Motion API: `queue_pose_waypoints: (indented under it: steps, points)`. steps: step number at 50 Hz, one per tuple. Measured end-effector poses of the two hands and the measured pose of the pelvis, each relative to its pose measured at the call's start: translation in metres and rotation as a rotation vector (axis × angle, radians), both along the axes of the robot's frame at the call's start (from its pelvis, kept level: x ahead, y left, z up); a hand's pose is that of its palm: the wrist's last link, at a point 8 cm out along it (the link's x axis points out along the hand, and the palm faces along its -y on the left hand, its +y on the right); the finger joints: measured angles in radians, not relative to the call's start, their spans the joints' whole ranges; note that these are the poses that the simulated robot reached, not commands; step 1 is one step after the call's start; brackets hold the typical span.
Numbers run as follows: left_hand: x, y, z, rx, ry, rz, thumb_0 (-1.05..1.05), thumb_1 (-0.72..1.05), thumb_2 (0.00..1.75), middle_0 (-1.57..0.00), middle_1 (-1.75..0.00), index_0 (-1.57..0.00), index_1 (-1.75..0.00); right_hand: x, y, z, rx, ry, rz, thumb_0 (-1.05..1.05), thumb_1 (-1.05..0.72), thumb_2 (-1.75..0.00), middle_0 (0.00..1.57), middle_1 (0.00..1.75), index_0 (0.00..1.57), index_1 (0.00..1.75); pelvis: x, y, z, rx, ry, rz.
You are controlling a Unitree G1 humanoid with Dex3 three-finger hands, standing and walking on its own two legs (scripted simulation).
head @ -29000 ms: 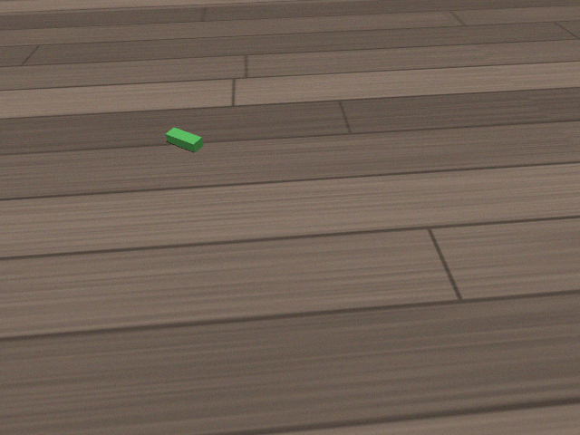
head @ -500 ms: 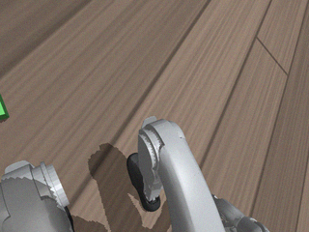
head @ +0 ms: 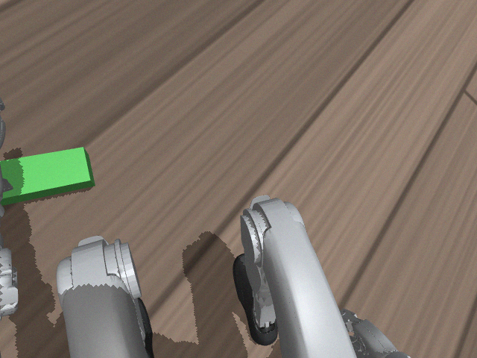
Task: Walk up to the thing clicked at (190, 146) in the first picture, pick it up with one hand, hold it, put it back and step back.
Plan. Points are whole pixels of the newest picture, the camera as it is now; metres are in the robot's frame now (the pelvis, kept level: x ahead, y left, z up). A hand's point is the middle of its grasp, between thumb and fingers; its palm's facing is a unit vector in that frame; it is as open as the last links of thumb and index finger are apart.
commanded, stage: withdraw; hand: left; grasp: from above
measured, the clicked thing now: (35, 177) +0.46 +0.31 -0.30
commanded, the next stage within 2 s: home in 0.50 s
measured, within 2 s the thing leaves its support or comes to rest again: neither
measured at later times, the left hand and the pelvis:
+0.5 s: hand (7, 179) +0.42 +0.30 -0.15, palm faces -0.50 -0.08 -0.86, open 13.8 cm; pelvis -0.02 -0.01 +0.01, yaw +3 degrees
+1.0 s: hand out of the picture +0.41 +0.32 -0.06, palm faces -0.36 -0.29 -0.88, open 11.0 cm; pelvis +0.00 +0.00 +0.07, yaw +4 degrees
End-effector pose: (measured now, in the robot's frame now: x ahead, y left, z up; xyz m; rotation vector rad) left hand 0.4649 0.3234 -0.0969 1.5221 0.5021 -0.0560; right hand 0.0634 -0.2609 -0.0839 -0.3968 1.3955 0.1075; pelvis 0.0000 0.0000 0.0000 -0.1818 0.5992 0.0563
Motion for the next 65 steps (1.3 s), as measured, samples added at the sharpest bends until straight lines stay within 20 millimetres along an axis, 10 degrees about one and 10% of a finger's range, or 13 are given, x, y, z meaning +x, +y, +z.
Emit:
queue_pose_waypoints:
  steps: [11, 29, 38, 47, 65]
  points:
    - [-0.014, -0.011, 0.069, -0.045, 0.158, -0.077, 0.00, -0.51, 1.00, -0.10, -1.00, -0.10, -1.01, 0.023, -0.012, 0.025, -0.042, -0.077, -0.018, 0.00, -0.91, -0.90, 0.21, 0.30, 0.20, 0.30, -0.012, -0.007, 0.038, 0.045, -0.011, 0.035]
    - [-0.024, -0.017, -0.016, -0.080, 0.089, -0.162, 0.00, -0.47, 0.98, -0.10, -1.00, -0.12, -0.99, -0.038, -0.025, 0.013, -0.193, 0.057, 0.004, 0.00, -0.90, -0.89, 0.20, 0.30, 0.20, 0.30, -0.020, -0.008, -0.002, 0.031, -0.052, 0.020]
    - [-0.002, 0.002, 0.003, -0.013, -0.002, -0.051, 0.00, -0.39, 0.94, -0.16, -0.93, -0.18, -0.92, -0.044, -0.004, 0.000, -0.119, 0.082, -0.082, 0.00, -0.89, -0.89, 0.21, 0.30, 0.20, 0.30, -0.009, -0.003, -0.002, 0.026, 0.005, 0.020]
    - [-0.029, 0.006, 0.068, -0.125, 0.046, 0.038, 0.00, 0.00, 0.85, -0.21, -0.60, -0.21, -0.60, -0.004, 0.007, 0.025, -0.035, 0.008, -0.130, 0.00, -0.89, -0.89, 0.21, 0.30, 0.20, 0.30, -0.002, 0.001, 0.047, 0.031, 0.042, 0.036]
    - [-0.178, -0.016, 0.215, -0.644, -0.013, 0.352, 0.01, 0.84, 0.89, -0.21, -0.31, -0.22, -0.31, 0.154, 0.024, 0.166, 0.004, -0.466, -0.001, 0.00, -0.90, -0.90, 0.20, 0.30, 0.20, 0.30, -0.005, -0.003, 0.174, 0.079, -0.054, 0.072]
